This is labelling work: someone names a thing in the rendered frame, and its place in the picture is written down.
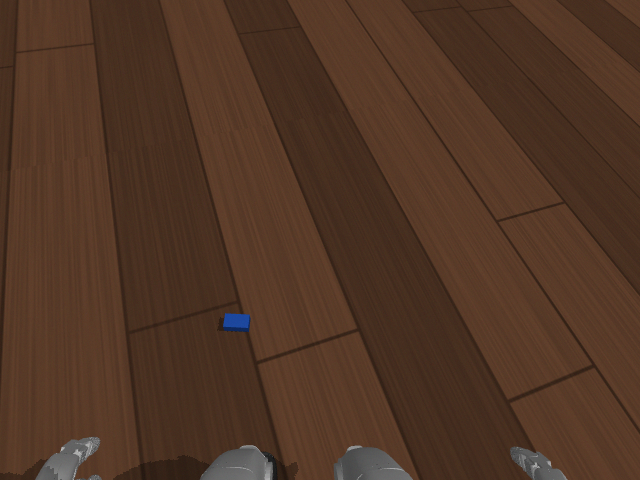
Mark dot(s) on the right robot hand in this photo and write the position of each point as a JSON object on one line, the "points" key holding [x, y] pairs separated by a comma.
{"points": [[537, 466]]}

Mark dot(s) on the left robot hand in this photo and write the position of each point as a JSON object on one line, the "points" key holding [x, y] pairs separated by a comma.
{"points": [[64, 465]]}

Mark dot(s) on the small box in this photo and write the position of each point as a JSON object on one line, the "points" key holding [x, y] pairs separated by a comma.
{"points": [[236, 322]]}

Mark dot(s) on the left robot foot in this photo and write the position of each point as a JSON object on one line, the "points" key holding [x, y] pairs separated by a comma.
{"points": [[271, 459]]}

